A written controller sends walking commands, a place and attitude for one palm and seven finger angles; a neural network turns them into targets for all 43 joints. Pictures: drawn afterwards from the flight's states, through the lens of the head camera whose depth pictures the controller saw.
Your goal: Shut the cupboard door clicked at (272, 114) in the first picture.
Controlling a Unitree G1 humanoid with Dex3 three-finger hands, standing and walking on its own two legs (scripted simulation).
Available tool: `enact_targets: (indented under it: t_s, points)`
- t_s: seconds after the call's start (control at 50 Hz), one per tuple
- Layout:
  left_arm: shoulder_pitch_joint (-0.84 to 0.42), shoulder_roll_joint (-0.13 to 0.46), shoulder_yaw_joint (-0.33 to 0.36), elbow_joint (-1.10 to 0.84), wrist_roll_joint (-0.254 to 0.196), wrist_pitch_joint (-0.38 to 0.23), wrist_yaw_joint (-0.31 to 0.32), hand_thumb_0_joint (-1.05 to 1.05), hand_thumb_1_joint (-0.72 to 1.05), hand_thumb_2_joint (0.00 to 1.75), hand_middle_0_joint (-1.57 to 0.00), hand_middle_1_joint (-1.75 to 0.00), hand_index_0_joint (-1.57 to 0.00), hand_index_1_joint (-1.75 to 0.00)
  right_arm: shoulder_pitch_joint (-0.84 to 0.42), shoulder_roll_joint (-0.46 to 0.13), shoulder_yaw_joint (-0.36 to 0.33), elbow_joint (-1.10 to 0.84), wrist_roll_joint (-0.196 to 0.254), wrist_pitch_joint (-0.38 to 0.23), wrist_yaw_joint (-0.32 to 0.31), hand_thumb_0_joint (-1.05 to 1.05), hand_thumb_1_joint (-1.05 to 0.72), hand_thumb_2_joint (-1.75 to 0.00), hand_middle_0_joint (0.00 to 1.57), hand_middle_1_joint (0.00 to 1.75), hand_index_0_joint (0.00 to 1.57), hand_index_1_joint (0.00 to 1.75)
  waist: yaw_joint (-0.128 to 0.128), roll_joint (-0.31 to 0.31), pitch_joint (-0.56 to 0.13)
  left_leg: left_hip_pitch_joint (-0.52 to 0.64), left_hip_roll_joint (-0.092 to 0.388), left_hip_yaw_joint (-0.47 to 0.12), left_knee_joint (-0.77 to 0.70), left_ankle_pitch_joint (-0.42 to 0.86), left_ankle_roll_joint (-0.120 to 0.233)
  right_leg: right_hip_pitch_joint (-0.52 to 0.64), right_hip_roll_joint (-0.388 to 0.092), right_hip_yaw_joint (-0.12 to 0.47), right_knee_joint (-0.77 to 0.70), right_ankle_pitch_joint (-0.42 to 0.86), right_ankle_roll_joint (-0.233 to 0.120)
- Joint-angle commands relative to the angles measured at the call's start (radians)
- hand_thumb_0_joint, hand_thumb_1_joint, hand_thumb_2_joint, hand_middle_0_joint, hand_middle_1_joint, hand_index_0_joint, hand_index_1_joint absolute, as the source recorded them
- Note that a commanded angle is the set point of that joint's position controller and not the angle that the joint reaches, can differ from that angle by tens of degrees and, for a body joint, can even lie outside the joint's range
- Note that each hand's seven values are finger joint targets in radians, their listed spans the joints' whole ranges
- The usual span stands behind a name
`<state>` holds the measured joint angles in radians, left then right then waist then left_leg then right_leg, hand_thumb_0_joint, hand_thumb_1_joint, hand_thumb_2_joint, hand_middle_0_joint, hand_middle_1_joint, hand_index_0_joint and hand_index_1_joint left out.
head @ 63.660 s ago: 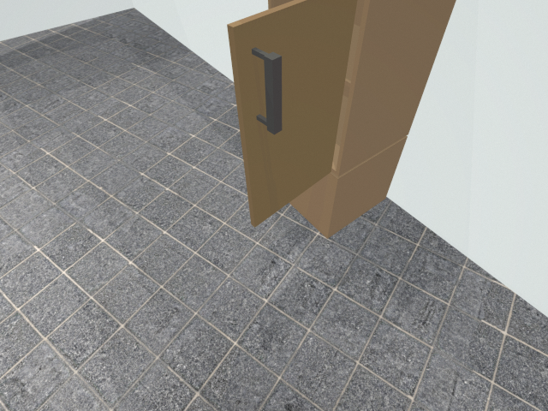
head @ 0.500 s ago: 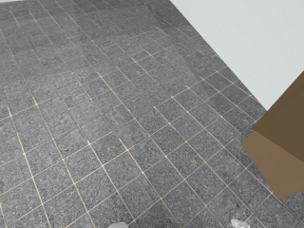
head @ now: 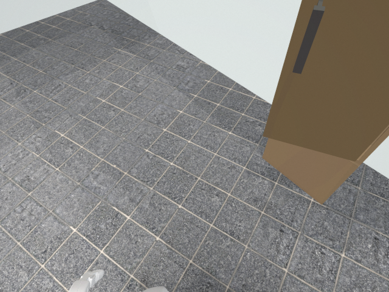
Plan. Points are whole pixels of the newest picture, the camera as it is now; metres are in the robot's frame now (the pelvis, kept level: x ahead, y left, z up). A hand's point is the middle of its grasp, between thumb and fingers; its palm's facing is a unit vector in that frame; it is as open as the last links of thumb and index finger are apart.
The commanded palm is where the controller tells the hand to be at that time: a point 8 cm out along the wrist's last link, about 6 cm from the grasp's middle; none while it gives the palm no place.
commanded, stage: turn to face it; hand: left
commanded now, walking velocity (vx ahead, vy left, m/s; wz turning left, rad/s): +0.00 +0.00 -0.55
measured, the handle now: (308, 38) +0.70 -0.27 +0.13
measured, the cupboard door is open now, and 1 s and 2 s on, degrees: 27 27 27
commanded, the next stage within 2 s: take the last steps up to it in 0.52 s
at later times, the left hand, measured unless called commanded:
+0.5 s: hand (109, 281) +0.16 +0.22 -0.15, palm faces -0.19 -0.96 -0.19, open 7.3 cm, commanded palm none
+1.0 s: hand (140, 286) +0.15 +0.15 -0.16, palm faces -0.31 -0.94 -0.16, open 7.3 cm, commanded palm none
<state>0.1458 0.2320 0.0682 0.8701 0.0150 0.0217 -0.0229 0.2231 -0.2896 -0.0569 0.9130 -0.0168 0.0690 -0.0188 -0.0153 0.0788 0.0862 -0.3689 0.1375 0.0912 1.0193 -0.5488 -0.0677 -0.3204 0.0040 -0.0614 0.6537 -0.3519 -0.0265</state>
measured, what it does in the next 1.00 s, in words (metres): steps on the spot, turning right: left foot, then right foot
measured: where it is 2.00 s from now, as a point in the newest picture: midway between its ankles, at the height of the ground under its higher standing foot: (243, 274)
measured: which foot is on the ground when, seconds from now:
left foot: up 0.00-0.30, down 0.32-0.72, up 0.74-1.00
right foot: down 0.00-0.32, up 0.34-0.72, down 0.74-1.00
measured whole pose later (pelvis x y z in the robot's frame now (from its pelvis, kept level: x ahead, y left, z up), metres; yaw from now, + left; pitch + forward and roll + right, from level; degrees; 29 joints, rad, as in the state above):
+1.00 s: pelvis +0.07 -0.01 +0.02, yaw -20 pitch +1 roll -2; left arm 0.30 0.17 0.05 1.02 0.02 -0.01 -0.01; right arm 0.26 -0.22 -0.06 0.98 -0.04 0.03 0.01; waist -0.02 0.02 0.01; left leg -0.50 0.10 0.07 0.90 -0.34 -0.05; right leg -0.09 0.05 -0.04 0.37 -0.29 -0.04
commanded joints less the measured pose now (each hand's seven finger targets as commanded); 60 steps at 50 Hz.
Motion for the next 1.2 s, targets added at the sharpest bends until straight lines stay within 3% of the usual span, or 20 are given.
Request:
enact_targets:
  t_s: [0.0,0.06,0.2,0.26,0.28,0.3,0.34,0.42,0.54,0.66,0.68,0.7,0.72,0.76,0.84,0.98,1.04,1.08,1.1,1.18]
  points:
    - [0.058,0.193,0.041,-0.055,-0.001,-0.007,0.041,0.00,0.90,0.90,-0.20,-0.30,-0.20,-0.30,-0.085,-0.075,-0.015,-0.131,0.000,-0.038,-0.004,0.00,-0.90,-0.90,0.20,0.30,0.20,0.30,0.040,-0.300,-0.113,-0.259,-0.009,-0.107,0.185,0.089,-0.017,0.208,-0.274,0.343,-0.290,0.571,-0.168]
    - [0.035,0.187,0.035,-0.065,0.004,-0.013,0.036,0.00,0.90,0.90,-0.20,-0.30,-0.20,-0.30,-0.032,-0.043,-0.009,-0.103,-0.001,-0.031,0.006,0.00,-0.90,-0.90,0.20,0.30,0.20,0.30,0.010,-0.222,-0.159,-0.164,-0.045,-0.070,0.072,0.160,-0.026,0.167,-0.215,0.268,-0.281,0.554,-0.145]
    - [0.057,0.206,0.044,-0.045,0.013,-0.006,0.032,0.00,0.90,0.90,-0.20,-0.30,-0.20,-0.30,-0.055,-0.027,-0.004,-0.118,0.008,-0.044,0.001,0.00,-0.90,-0.90,0.20,0.30,0.20,0.30,0.026,-0.227,-0.143,-0.066,-0.094,-0.057,-0.232,0.132,-0.014,0.150,-0.220,0.373,-0.262,0.520,-0.165]
    - [0.003,0.185,0.042,-0.049,0.004,0.003,0.034,0.00,0.90,0.90,-0.20,-0.30,-0.20,-0.30,0.056,-0.033,-0.004,-0.079,0.011,-0.060,-0.007,0.00,-0.90,-0.90,0.20,0.30,0.20,0.30,-0.031,-0.217,-0.154,0.163,-0.105,-0.055,-0.526,0.341,-0.003,0.028,-0.164,0.354,-0.177,0.427,-0.089]
    - [0.015,0.140,0.032,-0.057,-0.005,0.010,0.031,0.00,0.90,0.90,-0.20,-0.30,-0.20,-0.30,0.082,-0.083,-0.009,-0.070,0.005,-0.071,-0.011,0.00,-0.90,-0.90,0.20,0.30,0.20,0.30,-0.033,-0.084,-0.166,0.275,-0.016,-0.134,-0.645,0.380,0.022,-0.068,-0.079,0.292,-0.096,0.273,-0.036]
    - [0.061,0.077,0.022,-0.065,-0.014,0.015,0.023,0.00,0.90,0.90,-0.20,-0.30,-0.20,-0.30,0.094,-0.182,-0.027,-0.076,-0.010,-0.077,-0.014,0.00,-0.90,-0.90,0.20,0.30,0.20,0.30,-0.023,0.217,-0.167,0.336,0.222,-0.394,-0.710,0.500,0.115,-0.210,0.060,0.157,0.106,-0.087,0.027]
    - [0.042,0.105,0.027,-0.066,0.002,0.017,0.019,0.00,0.90,0.90,-0.20,-0.30,-0.20,-0.30,0.073,-0.169,-0.016,-0.096,-0.020,-0.070,-0.021,0.00,-0.90,-0.90,0.20,0.30,0.20,0.30,-0.019,0.125,-0.120,0.181,0.312,-0.421,-0.741,0.550,0.236,-0.177,0.009,0.141,0.410,-0.242,0.042]
    - [0.047,0.086,0.031,-0.024,0.006,0.025,0.002,0.00,0.90,0.90,-0.20,-0.30,-0.20,-0.30,0.011,-0.089,0.006,-0.094,-0.018,-0.080,-0.032,0.00,-0.90,-0.90,0.20,0.30,0.20,0.30,0.014,0.088,-0.092,0.212,0.176,-0.185,-0.685,0.769,0.201,-0.208,-0.020,0.096,0.488,-0.107,0.068]
    - [-0.004,0.037,0.011,-0.026,0.002,0.026,0.002,0.00,0.90,0.90,-0.20,-0.30,-0.20,-0.30,0.100,-0.102,-0.014,-0.027,-0.018,-0.072,-0.027,0.00,-0.90,-0.90,0.20,0.30,0.20,0.30,-0.026,0.116,-0.153,0.331,0.175,-0.101,-0.631,0.864,0.211,-0.124,-0.014,0.021,0.206,-0.109,0.068]
    - [0.098,0.056,0.016,0.024,0.006,0.018,-0.001,0.00,0.90,0.90,-0.20,-0.30,-0.20,-0.30,0.071,-0.119,-0.030,0.000,-0.012,-0.059,-0.014,0.00,-0.90,-0.90,0.20,0.30,0.20,0.30,0.022,0.061,-0.147,0.131,0.175,-0.080,-0.581,0.391,0.147,0.187,0.007,-0.023,-0.175,0.082,0.030]
    - [0.144,0.098,0.027,0.039,0.013,0.013,0.000,0.00,0.90,0.90,-0.20,-0.30,-0.20,-0.30,0.049,-0.096,-0.028,-0.005,-0.006,-0.058,-0.010,0.00,-0.90,-0.90,0.20,0.30,0.20,0.30,0.051,-0.037,-0.132,0.012,0.118,-0.033,-0.505,0.183,0.106,0.284,-0.043,0.050,-0.281,0.033,0.006]
    - [0.193,0.187,0.045,0.053,0.024,0.002,0.006,0.00,0.90,0.90,-0.20,-0.30,-0.20,-0.30,0.022,-0.025,-0.014,-0.030,0.003,-0.058,-0.004,0.00,-0.90,-0.90,0.20,0.30,0.20,0.30,0.080,-0.314,-0.112,-0.193,-0.023,0.091,-0.287,-0.051,0.043,0.370,-0.247,0.356,-0.436,-0.156,-0.082]
    - [0.223,0.235,0.052,0.067,0.013,0.001,0.018,0.00,0.90,0.90,-0.20,-0.30,-0.20,-0.30,-0.066,-0.021,-0.004,-0.070,-0.006,-0.051,0.003,0.00,-0.90,-0.90,0.20,0.30,0.20,0.30,0.120,-0.385,-0.036,-0.310,-0.074,0.038,-0.052,-0.116,0.033,0.287,-0.370,0.532,-0.530,-0.255,-0.182]
    - [0.152,0.179,0.046,0.046,0.011,-0.008,0.028,0.00,0.90,0.90,-0.20,-0.30,-0.20,-0.30,-0.079,-0.037,-0.017,-0.062,-0.012,-0.051,0.009,0.00,-0.90,-0.90,0.20,0.30,0.20,0.30,0.066,-0.324,0.047,-0.383,-0.045,-0.071,0.091,0.038,0.042,0.193,-0.306,0.479,-0.548,-0.313,-0.193]
    - [0.096,0.098,0.016,0.050,0.004,-0.044,0.028,0.00,0.90,0.90,-0.20,-0.30,-0.20,-0.30,0.010,-0.017,-0.018,-0.008,-0.020,-0.059,0.025,0.00,-0.90,-0.90,0.20,0.30,0.20,0.30,-0.008,-0.219,0.000,-0.238,-0.026,-0.037,0.052,0.208,0.016,0.143,-0.200,0.226,-0.477,0.016,-0.165]
    - [0.150,0.127,0.023,0.096,0.016,-0.050,0.021,0.00,0.90,0.90,-0.20,-0.30,-0.20,-0.30,-0.041,0.006,-0.016,-0.041,-0.013,-0.086,0.016,0.00,-0.90,-0.90,0.20,0.30,0.20,0.30,0.015,-0.185,-0.022,-0.136,-0.045,-0.005,-0.277,0.170,0.021,0.193,-0.222,0.270,-0.424,0.116,-0.205]
    - [0.104,0.113,0.026,0.101,0.004,-0.042,0.013,0.00,0.90,0.90,-0.20,-0.30,-0.20,-0.30,0.149,-0.025,-0.020,0.024,-0.015,-0.113,-0.001,0.00,-0.90,-0.90,0.20,0.30,0.20,0.30,-0.075,-0.103,-0.089,0.224,-0.082,0.028,-0.551,0.343,0.019,0.057,-0.133,0.194,-0.203,0.166,-0.139]
    - [0.160,0.015,-0.001,0.068,-0.006,-0.039,-0.006,0.00,0.90,0.90,-0.20,-0.30,-0.20,-0.30,0.360,-0.207,-0.050,0.081,-0.036,-0.127,-0.025,0.00,-0.90,-0.90,0.20,0.30,0.20,0.30,-0.122,0.317,-0.202,0.562,0.365,-0.581,-0.754,0.217,0.167,-0.327,0.058,0.029,0.363,-0.208,-0.015]
    - [0.096,0.070,0.008,0.050,0.012,-0.031,-0.006,0.00,0.90,0.90,-0.20,-0.30,-0.20,-0.30,0.342,-0.208,-0.044,0.073,-0.030,-0.115,-0.032,0.00,-0.90,-0.90,0.20,0.30,0.20,0.30,-0.124,0.162,-0.137,0.454,0.419,-0.608,-0.799,0.151,0.217,-0.357,0.001,0.123,0.511,-0.203,-0.024]
    - [0.078,0.040,0.021,0.083,0.023,-0.011,-0.025,0.00,0.90,0.90,-0.20,-0.30,-0.20,-0.30,0.174,-0.064,-0.001,0.043,-0.023,-0.131,-0.037,0.00,-0.90,-0.90,0.20,0.30,0.20,0.30,-0.024,0.038,0.032,0.207,0.264,-0.248,-0.804,0.445,0.128,-0.336,-0.070,0.123,0.584,0.060,0.018]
